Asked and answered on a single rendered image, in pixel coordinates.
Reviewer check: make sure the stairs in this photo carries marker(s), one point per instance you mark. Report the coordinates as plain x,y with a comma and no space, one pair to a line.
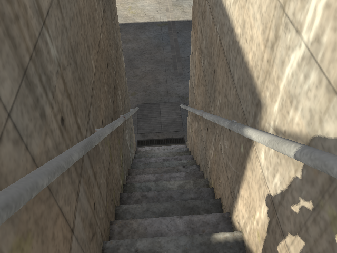
167,206

